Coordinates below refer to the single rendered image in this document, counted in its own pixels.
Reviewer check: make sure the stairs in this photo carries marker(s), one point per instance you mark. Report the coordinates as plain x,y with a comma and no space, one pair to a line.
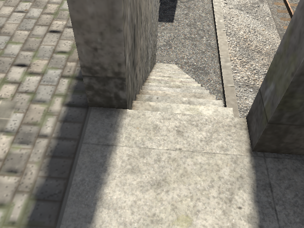
168,88

